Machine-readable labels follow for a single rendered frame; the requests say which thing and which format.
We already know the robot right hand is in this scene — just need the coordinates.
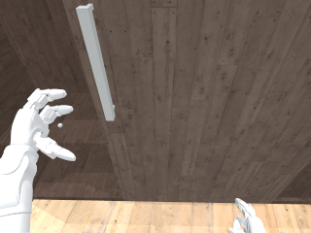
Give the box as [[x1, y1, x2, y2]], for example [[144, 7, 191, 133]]
[[229, 198, 266, 233]]

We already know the robot left hand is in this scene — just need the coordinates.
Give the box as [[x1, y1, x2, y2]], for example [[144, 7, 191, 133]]
[[10, 88, 76, 161]]

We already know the handle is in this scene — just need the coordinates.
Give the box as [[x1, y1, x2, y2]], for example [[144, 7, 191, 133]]
[[76, 3, 116, 121]]

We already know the wardrobe door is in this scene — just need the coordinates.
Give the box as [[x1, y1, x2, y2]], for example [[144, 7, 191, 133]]
[[62, 0, 311, 204], [277, 160, 311, 198]]

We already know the robot left forearm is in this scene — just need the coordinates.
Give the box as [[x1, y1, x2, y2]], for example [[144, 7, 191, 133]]
[[0, 144, 39, 233]]

